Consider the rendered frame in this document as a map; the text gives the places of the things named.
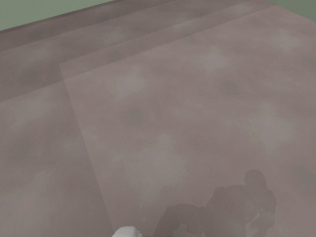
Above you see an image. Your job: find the robot left thigh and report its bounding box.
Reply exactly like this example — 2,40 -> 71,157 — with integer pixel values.
112,226 -> 142,237

